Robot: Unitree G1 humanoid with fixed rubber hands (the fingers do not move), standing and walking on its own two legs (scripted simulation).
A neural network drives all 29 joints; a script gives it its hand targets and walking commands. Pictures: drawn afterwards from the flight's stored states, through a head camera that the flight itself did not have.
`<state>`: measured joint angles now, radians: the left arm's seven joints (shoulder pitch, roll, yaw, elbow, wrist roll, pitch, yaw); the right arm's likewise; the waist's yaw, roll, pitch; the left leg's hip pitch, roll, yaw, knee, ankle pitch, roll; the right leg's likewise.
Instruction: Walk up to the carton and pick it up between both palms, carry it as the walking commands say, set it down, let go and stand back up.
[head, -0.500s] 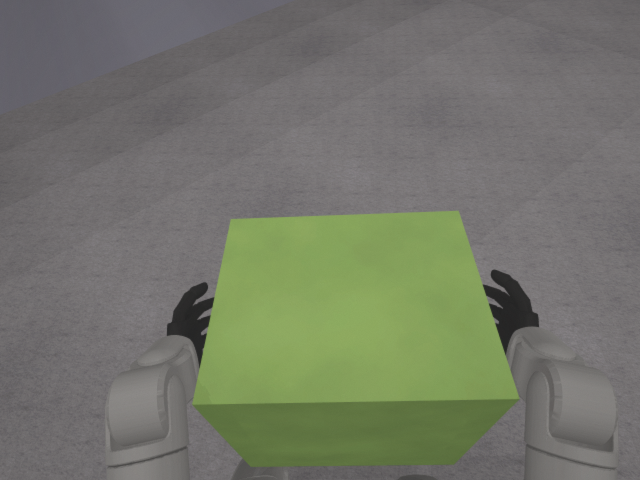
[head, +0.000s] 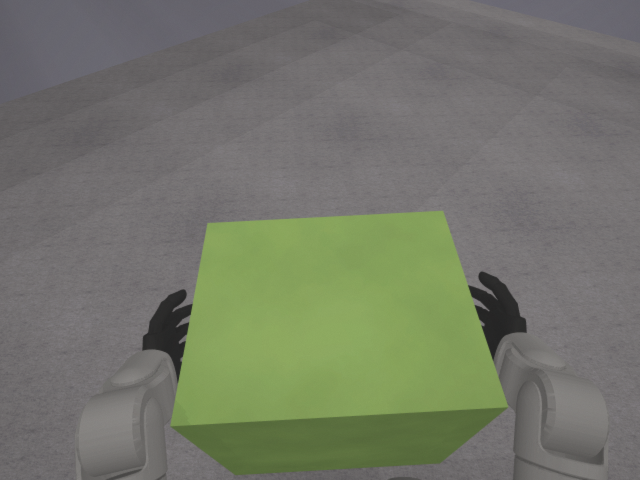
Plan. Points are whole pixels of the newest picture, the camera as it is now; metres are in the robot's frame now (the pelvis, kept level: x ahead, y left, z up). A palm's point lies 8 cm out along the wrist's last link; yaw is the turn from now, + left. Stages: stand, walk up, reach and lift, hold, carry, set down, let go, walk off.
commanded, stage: carry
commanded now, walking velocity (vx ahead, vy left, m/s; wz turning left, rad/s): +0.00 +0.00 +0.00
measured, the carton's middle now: (332, 351) +0.27 +0.03 +0.01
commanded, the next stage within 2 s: none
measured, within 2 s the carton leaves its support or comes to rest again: neither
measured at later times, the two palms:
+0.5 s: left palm (248, 419) +0.16 +0.11 +0.07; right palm out of the picture +0.15 -0.26 +0.08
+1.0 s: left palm (209, 401) +0.18 +0.15 +0.06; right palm (576, 424) +0.17 -0.22 +0.07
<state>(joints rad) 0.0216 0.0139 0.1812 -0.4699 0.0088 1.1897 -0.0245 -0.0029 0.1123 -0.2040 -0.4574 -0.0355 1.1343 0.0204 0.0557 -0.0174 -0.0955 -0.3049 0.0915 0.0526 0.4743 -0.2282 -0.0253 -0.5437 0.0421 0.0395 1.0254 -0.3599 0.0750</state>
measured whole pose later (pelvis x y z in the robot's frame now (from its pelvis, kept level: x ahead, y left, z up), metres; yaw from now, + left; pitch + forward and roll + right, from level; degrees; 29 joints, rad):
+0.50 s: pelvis -0.08 -0.06 -0.01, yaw -3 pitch +1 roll +0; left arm 0.01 -0.06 0.18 -0.40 0.07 1.19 -0.02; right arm -0.09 0.02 -0.20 -0.34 -0.01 1.17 0.02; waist -0.03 0.01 -0.12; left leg -0.33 0.13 0.07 0.49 -0.18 -0.08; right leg -0.28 0.02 -0.01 0.53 -0.27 -0.02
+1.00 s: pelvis -0.08 -0.02 -0.01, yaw -3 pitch +4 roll +0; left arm -0.08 -0.01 0.18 -0.29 0.04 1.15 -0.02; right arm -0.08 0.07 -0.23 -0.31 -0.06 1.11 0.02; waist 0.01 -0.02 -0.10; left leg -0.36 0.07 0.09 0.47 -0.17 -0.02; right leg -0.31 -0.04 0.00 0.51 -0.26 0.03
